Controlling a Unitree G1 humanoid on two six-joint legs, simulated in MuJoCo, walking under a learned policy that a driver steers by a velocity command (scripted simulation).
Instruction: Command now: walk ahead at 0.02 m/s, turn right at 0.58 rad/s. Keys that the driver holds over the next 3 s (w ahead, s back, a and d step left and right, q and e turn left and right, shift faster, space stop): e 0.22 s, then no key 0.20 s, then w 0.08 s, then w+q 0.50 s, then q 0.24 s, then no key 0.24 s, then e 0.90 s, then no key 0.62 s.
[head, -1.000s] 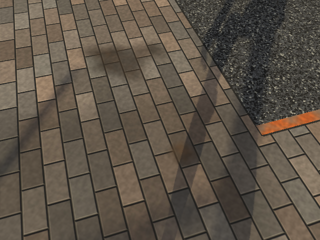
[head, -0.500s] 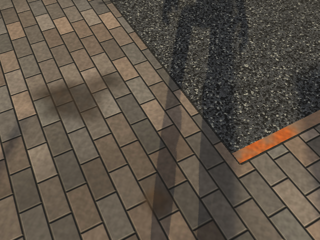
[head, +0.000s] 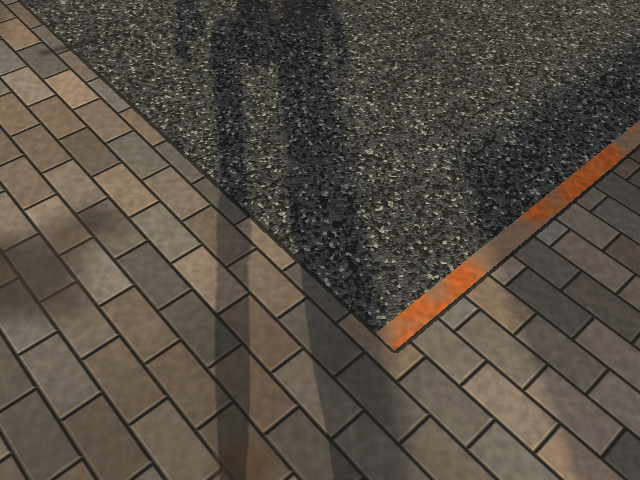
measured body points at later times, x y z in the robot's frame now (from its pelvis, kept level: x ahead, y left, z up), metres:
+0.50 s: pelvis +0.00 -0.03 +0.01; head +0.02 -0.06 +0.45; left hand +0.23 +0.18 -0.07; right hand +0.04 -0.34 -0.12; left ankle +0.01 +0.11 -0.68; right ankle -0.02 -0.14 -0.73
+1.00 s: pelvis +0.16 +0.02 -0.01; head +0.19 +0.04 +0.44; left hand +0.24 +0.31 -0.14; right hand +0.30 -0.26 -0.10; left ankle +0.21 +0.10 -0.73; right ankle +0.00 -0.14 -0.68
